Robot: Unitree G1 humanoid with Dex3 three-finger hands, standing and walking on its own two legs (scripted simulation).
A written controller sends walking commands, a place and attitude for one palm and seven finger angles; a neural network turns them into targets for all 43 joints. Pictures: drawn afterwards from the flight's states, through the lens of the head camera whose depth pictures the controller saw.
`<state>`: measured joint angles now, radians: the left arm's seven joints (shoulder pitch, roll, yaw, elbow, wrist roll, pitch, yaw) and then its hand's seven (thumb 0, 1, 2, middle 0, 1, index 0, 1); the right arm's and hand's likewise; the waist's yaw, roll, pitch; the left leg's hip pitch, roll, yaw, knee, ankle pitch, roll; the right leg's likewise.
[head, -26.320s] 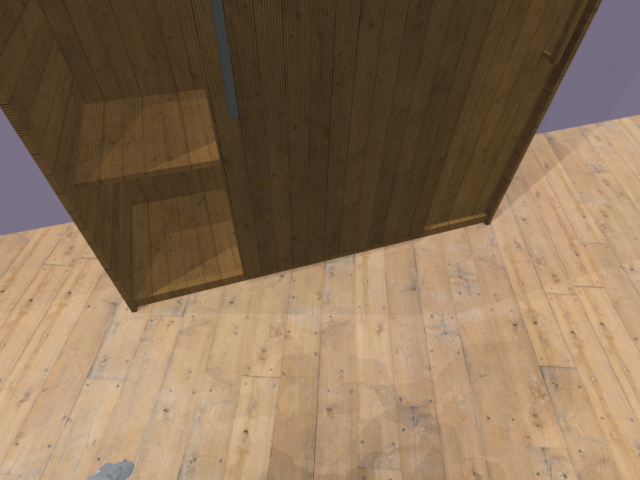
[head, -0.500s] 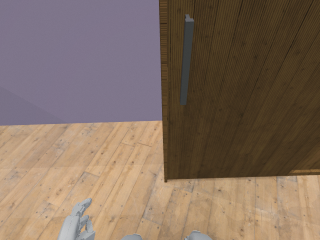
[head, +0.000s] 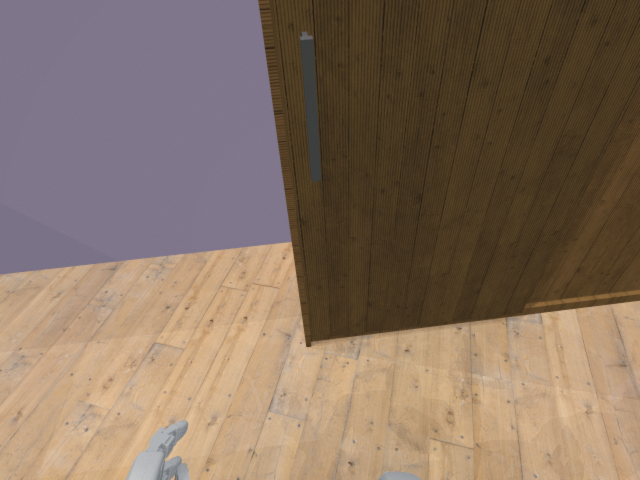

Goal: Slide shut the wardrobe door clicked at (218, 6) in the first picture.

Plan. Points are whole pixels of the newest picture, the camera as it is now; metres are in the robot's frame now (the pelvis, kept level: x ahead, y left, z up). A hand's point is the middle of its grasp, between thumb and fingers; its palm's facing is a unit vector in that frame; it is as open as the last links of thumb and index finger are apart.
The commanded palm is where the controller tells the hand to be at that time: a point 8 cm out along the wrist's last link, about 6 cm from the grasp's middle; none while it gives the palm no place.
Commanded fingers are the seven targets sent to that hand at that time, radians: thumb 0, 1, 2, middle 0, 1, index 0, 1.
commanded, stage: stop stepping back and stand still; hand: right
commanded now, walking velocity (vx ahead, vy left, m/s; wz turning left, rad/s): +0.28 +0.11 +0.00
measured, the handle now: (310, 112) +0.74 -0.01 +0.15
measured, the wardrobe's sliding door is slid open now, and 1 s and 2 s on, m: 0.00 0.00 0.00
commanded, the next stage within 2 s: let the arm hang, fingers relaxed in 1.28 s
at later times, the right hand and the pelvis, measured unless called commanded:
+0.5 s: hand out of the picture +0.14 -0.29 +0.20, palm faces +0.41 +0.82 -0.40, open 7.4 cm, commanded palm +0.09 -0.32 +0.20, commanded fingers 0.00 -0.90 -0.90 0.20 0.30 0.20 0.30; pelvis -0.08 -0.04 +0.02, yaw +7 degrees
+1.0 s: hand out of the picture +0.19 -0.30 +0.18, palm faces +0.32 +0.82 -0.47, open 7.4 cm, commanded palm +0.13 -0.34 +0.20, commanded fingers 0.00 -0.90 -0.90 0.20 0.30 0.20 0.30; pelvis -0.05 -0.07 +0.02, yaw +8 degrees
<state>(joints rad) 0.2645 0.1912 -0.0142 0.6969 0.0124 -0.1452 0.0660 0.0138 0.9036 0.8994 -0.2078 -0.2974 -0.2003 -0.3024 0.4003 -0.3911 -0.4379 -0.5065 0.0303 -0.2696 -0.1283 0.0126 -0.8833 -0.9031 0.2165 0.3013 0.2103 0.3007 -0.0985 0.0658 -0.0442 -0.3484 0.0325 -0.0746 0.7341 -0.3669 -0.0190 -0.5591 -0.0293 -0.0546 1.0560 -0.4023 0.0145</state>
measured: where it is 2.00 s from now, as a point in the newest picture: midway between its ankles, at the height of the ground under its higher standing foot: outside the picture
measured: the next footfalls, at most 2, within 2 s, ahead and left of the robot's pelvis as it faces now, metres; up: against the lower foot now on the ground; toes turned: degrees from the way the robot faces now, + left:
right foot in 0.06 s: +0.05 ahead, -0.13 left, +0.00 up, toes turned -3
left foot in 0.38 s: -0.03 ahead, +0.05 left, +0.00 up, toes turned +13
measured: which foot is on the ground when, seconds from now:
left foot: down 0.00-0.06, up 0.08-0.36, down 0.38-1.00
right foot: up 0.00-0.04, down 0.06-0.38, up 0.40-0.62, down 0.64-1.00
